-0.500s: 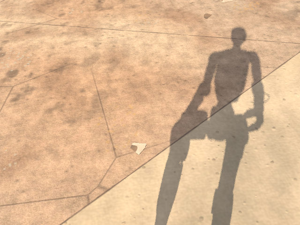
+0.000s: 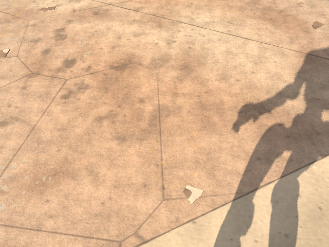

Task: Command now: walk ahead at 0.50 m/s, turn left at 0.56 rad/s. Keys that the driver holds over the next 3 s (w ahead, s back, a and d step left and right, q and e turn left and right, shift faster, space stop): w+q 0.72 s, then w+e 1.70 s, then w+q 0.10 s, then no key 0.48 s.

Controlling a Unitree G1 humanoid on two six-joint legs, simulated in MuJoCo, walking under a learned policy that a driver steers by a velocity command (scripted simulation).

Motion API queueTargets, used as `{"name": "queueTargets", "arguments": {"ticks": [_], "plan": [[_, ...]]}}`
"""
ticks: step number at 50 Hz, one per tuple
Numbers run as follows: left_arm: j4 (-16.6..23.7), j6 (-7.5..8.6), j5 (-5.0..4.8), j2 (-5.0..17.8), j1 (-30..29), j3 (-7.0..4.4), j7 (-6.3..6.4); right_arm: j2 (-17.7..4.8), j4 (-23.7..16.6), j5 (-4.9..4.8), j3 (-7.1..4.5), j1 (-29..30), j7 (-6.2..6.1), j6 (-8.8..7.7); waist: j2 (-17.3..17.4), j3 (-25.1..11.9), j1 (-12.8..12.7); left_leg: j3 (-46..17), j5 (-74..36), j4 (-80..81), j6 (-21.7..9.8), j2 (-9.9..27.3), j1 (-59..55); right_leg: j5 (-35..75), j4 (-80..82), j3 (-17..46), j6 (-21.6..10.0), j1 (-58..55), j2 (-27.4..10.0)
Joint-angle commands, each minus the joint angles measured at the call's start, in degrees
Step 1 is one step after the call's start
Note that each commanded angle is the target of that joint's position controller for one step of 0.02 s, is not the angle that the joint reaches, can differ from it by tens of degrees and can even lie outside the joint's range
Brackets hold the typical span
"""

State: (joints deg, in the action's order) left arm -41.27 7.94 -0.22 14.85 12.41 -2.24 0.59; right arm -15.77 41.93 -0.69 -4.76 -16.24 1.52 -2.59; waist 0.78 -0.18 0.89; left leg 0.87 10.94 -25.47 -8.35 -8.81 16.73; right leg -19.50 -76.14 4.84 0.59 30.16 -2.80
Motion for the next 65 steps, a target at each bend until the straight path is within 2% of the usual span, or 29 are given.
{"name": "queueTargets", "arguments": {"ticks": [1,4,8,10,12,13,14,15,17,18,20,22,26,33,35,37,38,39,40,41,42,44,48,54,58,61,63,64,65], "plan": [[4.95,-0.56,1.31,6.33,1.9,-1.62,0.11,-4.84,-6.62,0.24,-0.64,5.76,-0.49,-1.9,-3.92,0.77,-4.63,-19.87,-13.33,12.76,-11.31,15.92,0.61,2.84,9.66,-0.63,2.53,8.56,-3.75],[7.38,-0.99,1.9,1.87,-6.93,0.42,0.42,-8.05,-5.39,-0.38,-1.67,2.95,-1.73,-1.11,0.2,0.37,-1.34,-12.02,-13.92,10.16,-7.15,10.15,9.62,13.84,29.24,-4.73,3.6,-1.15,-1.08],[8.82,-0.89,-0.57,4.19,-12.14,-0.29,-0.17,-8.02,-3.85,-1.2,-1.67,-4.08,-1.86,-0.08,5.48,-2.96,2.73,-17.47,-4.07,4.75,-4.71,11.4,2.5,19.55,42.31,-3.34,3.82,-5.07,3.03],[8.88,-0.35,-0.86,6.62,-11.12,-1.74,-0.56,-7.27,-4.26,-1.26,-1.57,-3.9,-1.96,0.15,7.01,-3.8,1.17,-22.15,0.63,0.52,-2.98,13.34,-1.53,16.55,46.31,-1.9,2.0,-7.58,3.27],[7.1,0.27,-0.05,9.0,-2.5,-3.45,-0.57,-4.36,-5.66,-0.53,-0.79,-2.26,-1.96,-0.28,7.45,-7.32,-3.8,-20.99,-0.73,-9.41,0.64,10.97,0.66,14.89,47.58,-0.83,-1.84,-19.83,0.79],[6.33,0.47,1.25,12.96,7.57,-4.56,-0.2,-0.1,-7.39,0.32,0.65,-1.64,-1.78,-0.72,0.39,-15.01,-7.73,-15.27,6.91,-27.2,3.78,7.41,8.05,11.64,47.51,10.16,-6.3,-34.15,-10.71],[3.86,-0.28,1.97,17.56,11.98,-5.68,-0.61,2.01,-9.33,-1.36,1.58,-9.8,-1.48,-1.52,-21.84,-22.15,-3.69,-9.14,24.64,-46.14,6.92,2.65,26.82,-1.65,55.61,40.66,-16.69,-49.35,-23.33],[5.02,-0.73,1.12,12.22,10.66,-4.75,-0.58,-3.91,-7.75,-2.42,0.53,-9.07,-1.73,-1.27,-15.66,-18.06,-5.71,-10.35,20.4,-55.25,7.99,6.92,34.92,-16.98,58.34,44.61,-16.53,-48.14,-22.96],[5.49,-1.81,0.96,7.29,5.52,-3.23,0.18,-6.24,-9.56,-0.65,-0.32,0.85,-1.92,-0.33,-5.94,-6.48,-6.09,-7.3,10.36,-56.58,8.08,10.89,34.71,-6.48,58.32,25.26,-12.12,-33.91,-17.38],[4.96,-2.08,1.28,5.98,3.32,-2.78,0.16,-5.74,-10.43,-0.05,-0.53,2.74,-1.83,-0.13,-5.32,-3.25,-4.55,-7.53,7.94,-53.68,7.92,12.28,32.23,-0.09,59.22,19.54,-11.49,-27.52,-14.84],[3.72,-1.8,1.24,4.64,0.94,-2.44,0.12,-3.87,-10.35,-0.73,-0.44,1.51,-1.33,0.68,-7.89,-0.59,-1.84,-7.17,7.1,-49.61,7.82,13.91,26.83,5.5,62.28,11.23,-10.47,-20.16,-12.25],[1.92,-1.43,0.79,5.49,1.27,-2.86,0.09,-2.52,-10.66,-0.6,0.0,2.55,-1.33,1.39,-7.46,0.47,-1.46,-6.18,6.15,-45.21,8.37,14.34,26.77,10.92,64.33,5.99,-11.22,-19.05,-12.29],[-0.5,-1.49,0.84,8.69,1.81,-3.99,0.32,-1.59,-11.19,-0.24,0.65,6.97,-0.89,1.58,-5.37,0.3,-2.24,-5.24,-2.25,-32.46,8.67,15.34,26.01,17.0,65.5,-1.28,-11.42,-21.62,-13.34],[-3.25,-2.98,-0.98,12.74,4.66,-5.2,0.06,-2.19,-13.73,-0.91,0.55,16.89,1.3,1.23,-5.29,3.51,-5.4,0.96,-4.04,-14.56,5.41,13.1,20.51,20.8,63.59,-9.86,-8.14,-28.7,-14.22],[-3.56,-3.55,-1.58,14.38,4.43,-5.7,0.12,-3.97,-13.76,-0.36,-0.52,14.66,1.45,1.44,-6.37,1.6,-3.16,4.33,1.34,-12.04,3.05,9.71,14.15,39.22,56.5,-12.89,-6.97,-30.82,-14.04],[-4.14,-3.96,-1.75,12.69,5.97,-4.9,0.35,-8.05,-9.46,-0.27,-3.3,-0.65,0.75,1.65,-4.1,-6.76,4.81,6.02,-2.96,-5.83,-0.79,4.22,-10.5,50.02,35.77,-16.9,-4.55,-23.33,-10.43],[-2.86,-3.55,0.91,7.63,6.92,-2.81,0.02,-12.52,-7.99,-0.52,-4.48,-9.32,-0.47,1.82,6.37,-12.28,7.26,-12.48,-5.69,-5.47,-4.96,16.92,-28.82,18.79,16.11,-16.83,-1.99,-5.75,-7.47],[-0.61,-1.86,0.6,3.74,10.41,-1.06,-0.67,-16.69,-8.86,-0.4,-4.05,-8.13,-0.27,0.84,15.9,-20.22,2.51,-44.52,5.63,4.86,-14.98,30.26,-39.01,-15.67,-0.24,-7.6,-0.07,12.03,2.19],[-0.77,-0.74,-2.25,9.89,3.77,-2.6,-1.22,-11.64,-8.45,0.02,-2.85,-9.5,0.1,0.15,7.06,-18.99,6.8,-42.61,7.8,8.05,-12.92,30.4,-36.88,-11.79,-5.23,-0.93,-0.72,17.6,0.0],[0.46,-0.48,-3.18,10.19,0.38,-2.64,-1.38,-9.82,-7.7,0.23,-2.13,-6.57,0.13,-0.39,6.94,-11.7,5.85,-32.8,2.7,7.43,-10.49,28.86,-30.11,-6.9,-3.85,-1.9,-1.65,19.94,-2.26],[-0.11,-0.66,-2.02,9.46,-0.5,-2.4,-0.96,-7.71,-7.7,0.12,-1.33,-2.49,0.07,-0.7,2.6,-7.99,3.44,-25.38,-3.04,7.43,-8.15,26.36,-21.57,-1.95,0.04,-1.84,-1.85,16.76,-5.03],[-1.34,-2.1,-1.15,8.95,2.03,-2.75,-1.0,-4.54,-7.65,1.02,-0.29,2.62,0.07,-1.49,3.6,-4.54,-0.83,-16.78,-9.05,10.65,-6.08,22.73,-10.75,3.65,4.96,-0.68,-1.51,9.86,-7.29],[-1.83,-4.57,-1.3,5.81,1.68,-2.36,-0.64,-5.21,-4.88,1.73,-0.68,2.26,-0.52,-3.53,1.95,-1.01,-1.89,-6.9,-15.93,15.54,-5.21,21.92,-6.65,11.01,10.88,1.19,0.37,10.91,-5.67],[0.46,-4.01,-0.83,3.21,-6.94,-1.51,-2.17,-6.15,-1.89,1.38,-0.81,0.42,-1.89,-3.62,1.88,2.57,1.26,3.31,-16.93,17.48,-1.26,20.41,-10.15,28.05,31.78,-1.75,-0.16,10.46,-2.61],[3.57,-3.91,-0.84,2.41,-12.37,-0.92,-3.78,-7.31,0.66,0.62,-1.44,-3.2,-2.3,-2.45,1.26,5.23,3.63,5.34,-20.77,15.04,-0.61,23.45,-19.2,24.32,38.83,-4.11,-2.34,13.86,-1.94],[5.53,-3.96,-0.8,3.97,-11.91,-1.53,-4.85,-9.25,0.78,0.13,-2.04,-2.06,-2.96,-0.98,3.31,3.29,1.79,7.48,-40.21,7.87,1.07,24.48,-23.71,15.03,40.53,-8.34,-5.16,10.14,1.02],[4.75,-4.43,-0.82,7.16,-4.26,-3.13,-4.76,-11.0,0.4,0.05,-2.43,-1.04,-3.63,-0.05,5.59,-2.31,-2.77,8.98,-57.26,-4.56,2.73,23.62,-23.7,9.34,40.21,-11.44,-7.86,-1.37,5.45],[2.96,-4.5,-0.89,10.15,4.64,-4.75,-4.12,-10.94,0.13,-0.25,-2.21,0.03,-3.87,0.13,4.2,-6.77,-7.88,10.47,-55.23,-17.02,4.52,21.36,-18.28,12.99,44.36,-10.92,-10.11,-14.96,7.49],[1.89,-5.01,-0.86,15.36,12.29,-6.28,-2.81,-8.18,-0.98,0.89,-1.07,-1.6,-3.98,-0.58,-3.77,-12.86,-10.01,10.51,-32.47,-35.6,6.97,18.03,-3.48,16.72,44.67,3.9,-13.97,-33.11,-1.59]]}}
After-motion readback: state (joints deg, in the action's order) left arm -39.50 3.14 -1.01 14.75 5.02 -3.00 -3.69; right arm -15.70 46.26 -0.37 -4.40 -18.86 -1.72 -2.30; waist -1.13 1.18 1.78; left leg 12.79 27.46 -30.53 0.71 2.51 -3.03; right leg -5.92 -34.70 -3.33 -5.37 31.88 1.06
